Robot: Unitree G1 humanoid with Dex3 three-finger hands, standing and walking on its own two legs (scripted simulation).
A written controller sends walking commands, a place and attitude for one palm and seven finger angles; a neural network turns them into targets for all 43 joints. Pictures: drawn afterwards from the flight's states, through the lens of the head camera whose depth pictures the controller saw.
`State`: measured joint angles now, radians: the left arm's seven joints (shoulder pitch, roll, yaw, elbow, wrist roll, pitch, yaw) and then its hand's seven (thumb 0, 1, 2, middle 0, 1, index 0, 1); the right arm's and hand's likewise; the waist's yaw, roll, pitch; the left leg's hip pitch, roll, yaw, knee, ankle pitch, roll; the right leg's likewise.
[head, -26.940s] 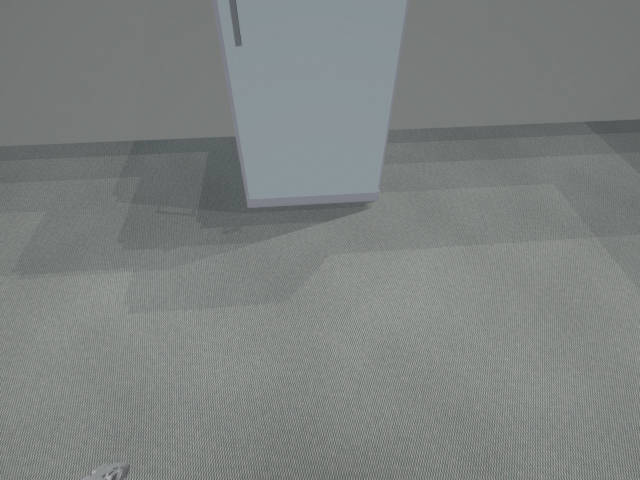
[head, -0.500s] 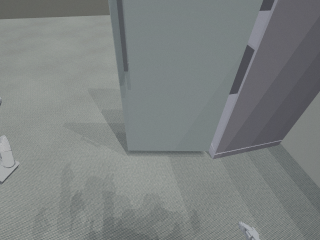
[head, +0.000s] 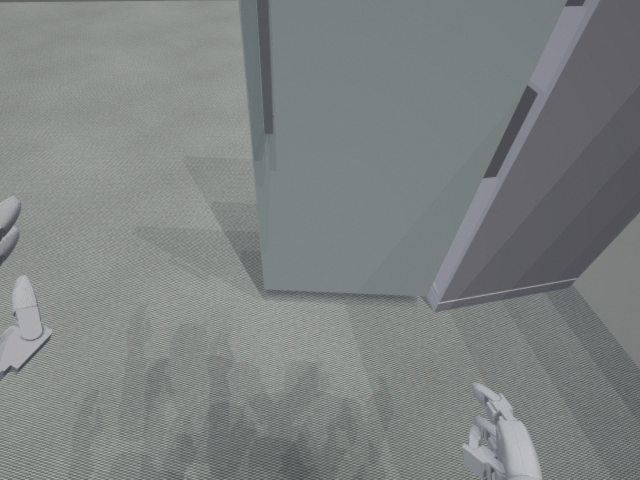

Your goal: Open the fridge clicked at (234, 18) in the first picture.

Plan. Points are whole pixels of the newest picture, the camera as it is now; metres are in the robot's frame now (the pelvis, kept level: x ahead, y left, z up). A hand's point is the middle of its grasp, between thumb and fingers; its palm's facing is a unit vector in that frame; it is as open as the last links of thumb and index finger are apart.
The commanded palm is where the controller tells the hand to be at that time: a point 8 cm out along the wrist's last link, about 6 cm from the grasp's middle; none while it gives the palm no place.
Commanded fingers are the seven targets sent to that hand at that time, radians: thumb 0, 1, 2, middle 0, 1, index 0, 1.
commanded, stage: let the arm hang, fingers relaxed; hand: left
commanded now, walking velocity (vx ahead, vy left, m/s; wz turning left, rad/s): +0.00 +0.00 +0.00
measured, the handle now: (265, 23) +0.79 +0.16 +0.21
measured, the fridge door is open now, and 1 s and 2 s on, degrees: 76 76 76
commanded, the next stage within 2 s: look to check the result in 1.12 s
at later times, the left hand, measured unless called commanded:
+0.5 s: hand out of the picture -0.07 +0.19 -0.18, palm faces +0.03 -0.99 -0.16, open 7.3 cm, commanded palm none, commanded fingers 0.00 0.90 0.90 -0.20 -0.30 -0.20 -0.30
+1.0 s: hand out of the picture +0.07 +0.27 -0.14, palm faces +0.00 -0.94 -0.33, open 7.4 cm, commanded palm none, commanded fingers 0.00 0.90 0.90 -0.20 -0.30 -0.20 -0.30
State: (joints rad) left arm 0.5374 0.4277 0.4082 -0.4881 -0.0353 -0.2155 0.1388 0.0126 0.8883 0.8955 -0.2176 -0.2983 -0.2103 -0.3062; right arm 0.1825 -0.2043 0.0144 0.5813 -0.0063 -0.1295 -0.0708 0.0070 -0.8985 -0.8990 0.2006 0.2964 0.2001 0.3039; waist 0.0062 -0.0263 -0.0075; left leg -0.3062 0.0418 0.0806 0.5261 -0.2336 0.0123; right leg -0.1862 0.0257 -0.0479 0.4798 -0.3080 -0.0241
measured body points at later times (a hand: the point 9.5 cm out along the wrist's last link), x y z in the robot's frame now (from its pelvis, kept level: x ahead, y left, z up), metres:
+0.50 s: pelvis -0.02 +0.01 +0.00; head +0.01 +0.04 +0.45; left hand -0.07 +0.25 -0.16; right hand -0.01 -0.25 -0.13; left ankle +0.03 +0.11 -0.74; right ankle -0.03 -0.10 -0.74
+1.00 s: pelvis -0.02 +0.02 +0.01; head -0.02 +0.02 +0.46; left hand +0.07 +0.32 -0.12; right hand +0.07 -0.26 -0.13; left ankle +0.03 +0.11 -0.74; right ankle -0.03 -0.10 -0.74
